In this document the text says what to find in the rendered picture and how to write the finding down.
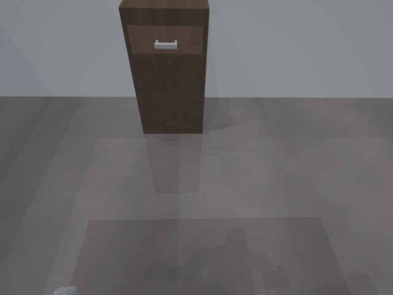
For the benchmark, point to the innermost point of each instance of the drawer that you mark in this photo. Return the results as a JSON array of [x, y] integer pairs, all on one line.
[[189, 38]]

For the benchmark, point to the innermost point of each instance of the cabinet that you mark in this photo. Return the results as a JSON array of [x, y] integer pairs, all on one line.
[[169, 87]]

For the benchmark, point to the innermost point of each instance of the handle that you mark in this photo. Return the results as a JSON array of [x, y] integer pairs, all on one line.
[[162, 45]]

